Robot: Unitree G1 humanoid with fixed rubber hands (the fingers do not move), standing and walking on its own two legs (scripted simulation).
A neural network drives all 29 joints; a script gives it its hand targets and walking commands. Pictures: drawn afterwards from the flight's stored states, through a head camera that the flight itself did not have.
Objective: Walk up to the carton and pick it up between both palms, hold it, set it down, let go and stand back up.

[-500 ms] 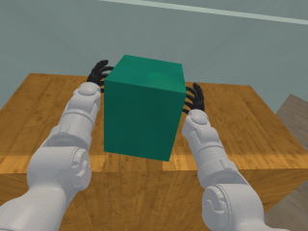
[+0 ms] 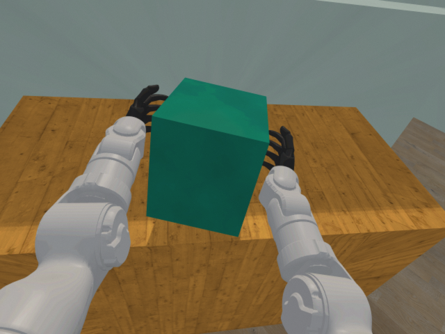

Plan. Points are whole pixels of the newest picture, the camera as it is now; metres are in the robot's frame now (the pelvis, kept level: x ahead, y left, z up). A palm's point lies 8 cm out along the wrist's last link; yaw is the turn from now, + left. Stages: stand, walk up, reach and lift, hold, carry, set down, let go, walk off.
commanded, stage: set down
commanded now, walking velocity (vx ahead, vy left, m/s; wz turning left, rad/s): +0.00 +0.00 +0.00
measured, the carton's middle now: (210, 152) +0.46 -0.05 +0.09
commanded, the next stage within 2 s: none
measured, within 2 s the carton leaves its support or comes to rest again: rests again in 1.18 s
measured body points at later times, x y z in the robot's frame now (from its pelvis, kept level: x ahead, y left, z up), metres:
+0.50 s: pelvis +0.00 +0.00 +0.00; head +0.02 +0.04 +0.45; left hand +0.49 +0.07 +0.14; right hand +0.37 -0.18 +0.11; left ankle -0.02 +0.11 -0.75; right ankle -0.01 -0.14 -0.75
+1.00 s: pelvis -0.01 +0.00 +0.00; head +0.03 +0.05 +0.45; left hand +0.48 +0.08 +0.13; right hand +0.37 -0.17 +0.10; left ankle -0.02 +0.11 -0.75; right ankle -0.01 -0.14 -0.75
